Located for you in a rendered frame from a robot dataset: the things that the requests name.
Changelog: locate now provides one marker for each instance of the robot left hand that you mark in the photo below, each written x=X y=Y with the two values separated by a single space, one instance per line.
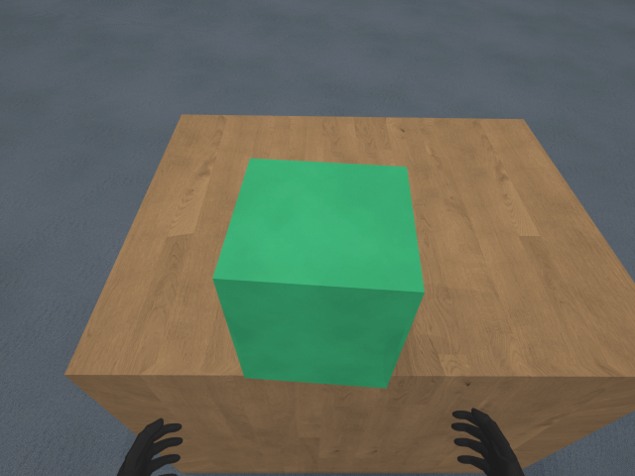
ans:
x=138 y=460

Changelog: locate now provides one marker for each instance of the pedestal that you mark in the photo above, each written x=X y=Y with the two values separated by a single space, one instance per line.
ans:
x=528 y=315

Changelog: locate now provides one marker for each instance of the carton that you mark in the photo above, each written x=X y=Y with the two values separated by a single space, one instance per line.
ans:
x=319 y=276

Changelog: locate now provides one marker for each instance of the robot right hand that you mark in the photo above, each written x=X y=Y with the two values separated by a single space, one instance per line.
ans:
x=499 y=458

